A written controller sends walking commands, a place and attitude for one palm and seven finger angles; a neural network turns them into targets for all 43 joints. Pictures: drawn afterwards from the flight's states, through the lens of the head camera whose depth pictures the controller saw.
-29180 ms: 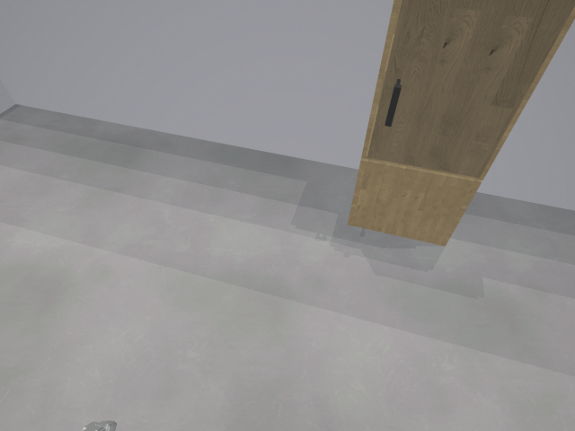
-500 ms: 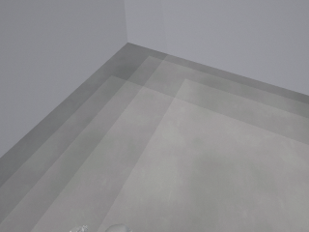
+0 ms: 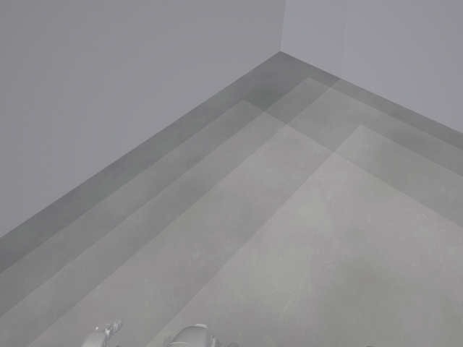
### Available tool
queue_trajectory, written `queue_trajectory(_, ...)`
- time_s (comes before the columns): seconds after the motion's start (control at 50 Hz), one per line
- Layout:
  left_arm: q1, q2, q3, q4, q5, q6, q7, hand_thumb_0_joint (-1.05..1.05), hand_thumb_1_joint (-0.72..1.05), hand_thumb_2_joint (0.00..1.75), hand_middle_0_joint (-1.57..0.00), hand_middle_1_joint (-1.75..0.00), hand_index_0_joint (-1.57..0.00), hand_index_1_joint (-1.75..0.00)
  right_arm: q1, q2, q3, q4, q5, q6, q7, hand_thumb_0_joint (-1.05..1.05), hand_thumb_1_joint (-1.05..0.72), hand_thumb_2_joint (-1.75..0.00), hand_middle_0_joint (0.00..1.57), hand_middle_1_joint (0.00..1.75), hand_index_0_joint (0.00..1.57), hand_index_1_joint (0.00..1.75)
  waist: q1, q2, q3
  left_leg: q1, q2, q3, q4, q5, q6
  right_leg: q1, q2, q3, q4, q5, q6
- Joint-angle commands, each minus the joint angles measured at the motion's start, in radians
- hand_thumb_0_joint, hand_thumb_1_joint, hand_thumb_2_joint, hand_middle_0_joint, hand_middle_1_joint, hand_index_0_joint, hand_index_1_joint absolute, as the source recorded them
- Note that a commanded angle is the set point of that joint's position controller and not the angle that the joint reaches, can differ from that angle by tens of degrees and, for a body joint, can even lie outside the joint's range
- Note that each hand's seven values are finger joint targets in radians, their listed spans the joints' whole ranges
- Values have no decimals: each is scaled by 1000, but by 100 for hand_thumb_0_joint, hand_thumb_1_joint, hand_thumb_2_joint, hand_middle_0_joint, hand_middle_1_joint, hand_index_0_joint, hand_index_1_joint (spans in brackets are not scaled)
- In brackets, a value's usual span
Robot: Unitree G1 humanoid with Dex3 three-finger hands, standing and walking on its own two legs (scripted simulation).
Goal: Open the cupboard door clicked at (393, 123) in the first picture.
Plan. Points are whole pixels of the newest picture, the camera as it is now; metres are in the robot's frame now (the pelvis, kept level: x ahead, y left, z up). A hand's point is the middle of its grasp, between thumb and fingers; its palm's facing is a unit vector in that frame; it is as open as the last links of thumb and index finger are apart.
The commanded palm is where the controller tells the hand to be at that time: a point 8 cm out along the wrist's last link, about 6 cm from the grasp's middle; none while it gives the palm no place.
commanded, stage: turn to face it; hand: left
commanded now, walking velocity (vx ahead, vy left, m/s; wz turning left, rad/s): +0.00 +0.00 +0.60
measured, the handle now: out of the picture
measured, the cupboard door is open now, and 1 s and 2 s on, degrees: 44 44 44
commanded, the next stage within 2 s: none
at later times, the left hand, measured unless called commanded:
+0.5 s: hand out of the picture +0.02 +0.23 -0.16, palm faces +0.33 -0.91 -0.25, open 7.4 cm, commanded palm none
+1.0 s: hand out of the picture -0.06 +0.18 -0.18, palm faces +0.58 -0.78 -0.22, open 7.4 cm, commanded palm none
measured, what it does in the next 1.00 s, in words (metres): steps on the spot, turning left: left foot, then right foot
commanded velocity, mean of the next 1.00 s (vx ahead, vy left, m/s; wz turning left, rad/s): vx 0.00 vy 0.00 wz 0.60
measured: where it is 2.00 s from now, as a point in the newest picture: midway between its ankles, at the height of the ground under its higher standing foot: outside the picture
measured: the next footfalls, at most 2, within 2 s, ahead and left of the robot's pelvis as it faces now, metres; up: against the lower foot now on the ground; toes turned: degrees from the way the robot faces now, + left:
left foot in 0.28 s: +0.04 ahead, +0.12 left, +0.00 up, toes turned +17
right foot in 0.66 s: +0.10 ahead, -0.14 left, +0.00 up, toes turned +22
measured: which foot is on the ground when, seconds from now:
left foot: up 0.00-0.26, down 0.28-0.64, up 0.66-0.94, down 0.96-1.00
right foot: down 0.00-0.28, up 0.30-0.64, down 0.66-0.94, up 0.96-1.00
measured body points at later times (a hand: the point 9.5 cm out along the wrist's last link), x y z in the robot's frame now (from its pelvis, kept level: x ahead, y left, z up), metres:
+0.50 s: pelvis +0.00 +0.00 +0.01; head +0.05 +0.03 +0.45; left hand +0.00 +0.28 -0.14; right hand +0.18 -0.22 -0.12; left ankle +0.00 +0.11 -0.73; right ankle +0.04 -0.16 -0.67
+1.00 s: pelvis +0.00 -0.03 -0.01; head +0.03 +0.03 +0.44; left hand -0.09 +0.22 -0.16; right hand +0.24 -0.18 -0.13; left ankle -0.05 +0.07 -0.73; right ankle +0.05 -0.16 -0.70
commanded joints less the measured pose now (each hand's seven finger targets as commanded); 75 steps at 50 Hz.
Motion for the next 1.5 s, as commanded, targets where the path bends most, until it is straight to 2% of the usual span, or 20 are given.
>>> queue_trajectory(0.0, 25, 146, 36, -64, -6, -20, 21, 0, 90, 90, -20, -30, -20, -30, -41, -61, -16, -92, 6, -21, 7, 0, -90, -90, 20, 30, 20, 30, -2, -269, -122, -118, 51, 40, 284, -5, -34, 184, -270, 149, -255, 514, -126)
queue_trajectory(0.14, 124, 202, 53, -20, -1, -22, 19, 0, 90, 90, -20, -30, -20, -30, -116, -17, 11, -103, 13, -27, 16, 0, -90, -90, 20, 30, 20, 30, 55, -247, -141, 10, 32, 157, -127, 0, -32, 312, -300, 44, -183, 699, -118)
queue_trajectory(0.22, 97, 204, 63, -17, -12, -16, 9, 0, 90, 90, -20, -30, -20, -30, -21, -55, 3, -82, 8, -39, 10, 0, -90, -90, 20, 30, 20, 30, -2, -210, -172, 244, 22, 168, -416, 210, 0, 205, -280, -42, -33, 609, -39)
queue_trajectory(0.24, 83, 178, 61, -34, -19, -12, 5, 0, 90, 90, -20, -30, -20, -30, 57, -126, -15, -66, 1, -48, 7, 0, -90, -90, 20, 30, 20, 30, -46, -42, -220, 433, 135, 35, -491, 438, 53, 40, -236, -88, 136, 424, 19)
queue_trajectory(0.26, 49, 104, 38, -80, -25, -7, -3, 0, 90, 90, -20, -30, -20, -30, 137, -246, -47, -58, -7, -51, -1, 0, -90, -90, 20, 30, 20, 30, -93, 274, -230, 556, 427, -349, -524, 829, 220, -258, -81, -102, 372, -277, 99)
queue_trajectory(0.28, -15, 127, 34, -114, -11, 7, 5, 0, 90, 90, -20, -30, -20, -30, 188, -273, -48, -38, -4, -40, -8, 0, -90, -90, 20, 30, 20, 30, -108, 175, -210, 493, 482, -357, -516, 789, 301, -298, -68, 23, 487, -361, 84)
queue_trajectory(0.38, 2, 108, 42, -43, -12, 23, -2, 0, 90, 90, -20, -30, -20, -30, 22, -173, -18, -78, -6, -57, -34, 0, -90, -90, 20, 30, 20, 30, -13, 87, -147, 326, 267, -197, -550, 595, 193, -242, -44, 87, 498, -108, 86)
queue_trajectory(0.58, 81, 112, 44, -43, -19, 7, 1, 0, 90, 90, -20, -30, -20, -30, -26, -172, -40, -95, -2, -38, -21, 0, -90, -90, 20, 30, 20, 30, 34, 101, -156, 98, 162, -265, -478, 358, 134, 165, 49, 37, -111, 37, 54)
queue_trajectory(0.62, 136, 245, 72, -43, 3, -12, 16, 0, 90, 90, -20, -30, -20, -30, -25, -70, -27, -126, 12, -39, -10, 0, -90, -90, 20, 30, 20, 30, 67, -285, -159, -162, -41, -28, -157, 2, 2, 339, -310, 404, -377, 12, -69)
queue_trajectory(0.64, 100, 266, 60, -59, 0, -7, 15, 0, 90, 90, -20, -30, -20, -30, -41, -85, -26, -139, 2, -39, -3, 0, -90, -90, 20, 30, 20, 30, 60, -305, -131, -135, -34, 11, 94, -141, -6, 199, -436, 441, -389, 90, -156)
queue_trajectory(0.7, -30, 163, 43, -86, -6, -8, 22, 0, 90, 90, -20, -30, -20, -30, -9, -84, -30, -91, 1, -18, 6, 0, -90, -90, 20, 30, 20, 30, -12, -295, -89, -116, 48, 19, 304, -9, -24, 120, -298, 214, -313, 252, -139)
queue_trajectory(0.8, 66, 199, 52, -49, 3, -14, 18, 0, 90, 90, -20, -30, -20, -30, -81, -27, -2, -99, 12, -27, 18, 0, -90, -90, 20, 30, 20, 30, 45, -253, -100, 7, 28, 135, -67, -20, -36, 231, -284, 74, -209, 557, -112)
queue_trajectory(0.88, 66, 220, 62, -41, -11, -6, 9, 0, 90, 90, -20, -30, -20, -30, 9, -59, -3, -79, 9, -40, 13, 0, -90, -90, 20, 30, 20, 30, -1, -209, -147, 226, 9, 155, -395, 198, -13, 167, -266, -1, -55, 487, -36)
queue_trajectory(0.9, 63, 193, 58, -50, -16, -1, 4, 0, 90, 90, -20, -30, -20, -30, 54, -109, -17, -72, 6, -46, 12, 0, -90, -90, 20, 30, 20, 30, -28, -78, -184, 376, 81, 53, -479, 370, 20, 44, -228, -41, 82, 359, 16)
queue_trajectory(0.92, 55, 119, 43, -91, -24, 6, -3, 0, 90, 90, -20, -30, -20, -30, 137, -233, -47, -68, -6, -54, 4, 0, -90, -90, 20, 30, 20, 30, -72, 243, -222, 514, 367, -326, -511, 717, 169, -225, -86, -88, 312, -181, 96)
queue_trajectory(0.94, -32, 117, 31, -127, -13, 12, 2, 0, 90, 90, -20, -30, -20, -30, 210, -275, -57, -44, -8, -46, -7, 0, -90, -90, 20, 30, 20, 30, -111, 197, -208, 463, 460, -406, -527, 762, 279, -285, -55, 17, 460, -362, 85)
queue_trajectory(1.2, 116, 124, 46, -38, -18, 5, 1, 0, 90, 90, -20, -30, -20, -30, -51, -167, -35, -105, 0, -35, -21, 0, -90, -90, 20, 30, 20, 30, 45, 68, -161, 77, 150, -243, -444, 344, 122, 205, 32, 46, -143, 55, 50)
queue_trajectory(1.24, 133, 256, 70, -51, 6, -8, 13, 0, 90, 90, -20, -30, -20, -30, -64, -68, -22, -146, 9, -35, -8, 0, -90, -90, 20, 30, 20, 30, 72, -345, -126, -162, -74, 24, -35, -95, -12, 272, -383, 465, -406, -15, -118)
queue_trajectory(1.3, 8, 178, 48, -83, -7, -7, 20, 0, 90, 90, -20, -30, -20, -30, -41, -93, -33, -108, 0, -16, 4, 0, -90, -90, 20, 30, 20, 30, 0, -298, -84, -127, 27, -7, 318, -16, -11, 115, -317, 283, -344, 145, -140)
queue_trajectory(1.48, 116, 219, 62, -29, -5, -14, 13, 0, 90, 90, -20, -30, -20, -30, -72, -32, 8, -98, 11, -38, 13, 0, -90, -90, 20, 30, 20, 30, 35, -239, -153, 118, 0, 166, -297, 99, -16, 280, -279, 17, -100, 665, -75)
